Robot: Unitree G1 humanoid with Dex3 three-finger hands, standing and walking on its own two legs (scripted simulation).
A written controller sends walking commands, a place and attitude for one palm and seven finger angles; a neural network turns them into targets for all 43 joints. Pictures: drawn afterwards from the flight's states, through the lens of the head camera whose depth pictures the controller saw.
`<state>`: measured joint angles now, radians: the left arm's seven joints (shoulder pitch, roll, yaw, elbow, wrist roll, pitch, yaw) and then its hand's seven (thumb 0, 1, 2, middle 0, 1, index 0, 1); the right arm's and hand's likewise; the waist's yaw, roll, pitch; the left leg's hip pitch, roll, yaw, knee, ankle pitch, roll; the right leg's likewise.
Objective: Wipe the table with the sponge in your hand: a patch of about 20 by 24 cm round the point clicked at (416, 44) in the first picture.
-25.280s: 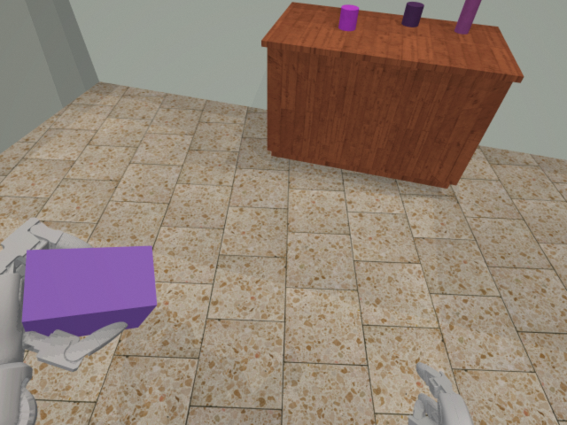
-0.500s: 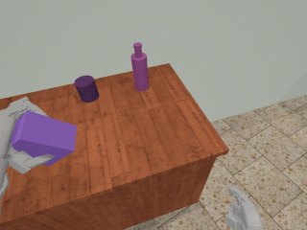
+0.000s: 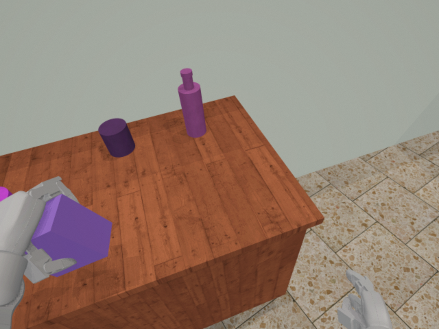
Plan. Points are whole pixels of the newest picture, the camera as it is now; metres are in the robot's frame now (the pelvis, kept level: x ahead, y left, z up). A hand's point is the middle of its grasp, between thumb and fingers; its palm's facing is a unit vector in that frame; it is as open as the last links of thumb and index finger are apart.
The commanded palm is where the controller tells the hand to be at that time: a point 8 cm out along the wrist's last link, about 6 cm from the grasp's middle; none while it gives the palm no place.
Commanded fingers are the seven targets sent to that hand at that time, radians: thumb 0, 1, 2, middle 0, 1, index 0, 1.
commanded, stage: turn the palm down, sponge in hand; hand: left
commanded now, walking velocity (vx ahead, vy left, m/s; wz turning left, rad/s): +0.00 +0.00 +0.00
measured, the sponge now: (67, 241) +0.22 +0.28 +0.09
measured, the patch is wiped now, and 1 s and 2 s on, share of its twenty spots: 0.00 0.00 0.00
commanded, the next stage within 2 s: move the sponge above the wiping area in 1.12 s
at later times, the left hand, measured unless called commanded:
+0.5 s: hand (60, 234) +0.22 +0.30 +0.10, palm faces -0.01 -0.22 -0.98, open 10.5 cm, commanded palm +0.20 +0.31 +0.18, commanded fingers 0.00 0.10 1.30 -1.20 -1.60 -1.20 -1.60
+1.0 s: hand (51, 225) +0.23 +0.31 +0.11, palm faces -0.01 -0.07 -1.00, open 10.5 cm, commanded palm +0.20 +0.31 +0.18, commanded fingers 0.00 0.10 1.30 -1.20 -1.60 -1.20 -1.60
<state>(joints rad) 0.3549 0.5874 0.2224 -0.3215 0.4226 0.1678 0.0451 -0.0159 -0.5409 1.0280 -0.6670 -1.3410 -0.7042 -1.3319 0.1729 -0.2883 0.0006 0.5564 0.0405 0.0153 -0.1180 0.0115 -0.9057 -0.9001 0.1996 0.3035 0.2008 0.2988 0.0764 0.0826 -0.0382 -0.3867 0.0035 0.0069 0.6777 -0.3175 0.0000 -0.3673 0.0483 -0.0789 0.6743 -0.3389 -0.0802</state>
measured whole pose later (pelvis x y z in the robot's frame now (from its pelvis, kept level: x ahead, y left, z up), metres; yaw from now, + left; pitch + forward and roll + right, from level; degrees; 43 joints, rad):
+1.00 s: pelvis +0.01 +0.03 +0.02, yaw -1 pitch -2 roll +0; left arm 0.16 0.51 -0.08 -0.22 0.92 0.34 -0.02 -0.01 -0.54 1.03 -0.67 -1.33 -0.71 -1.32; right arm 0.00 -0.25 0.05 0.68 0.02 0.03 -0.05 0.01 -0.91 -0.90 0.20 0.30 0.20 0.30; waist 0.15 0.09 0.02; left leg -0.17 -0.03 0.03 0.41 -0.20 0.04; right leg -0.15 0.02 -0.04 0.40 -0.21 -0.04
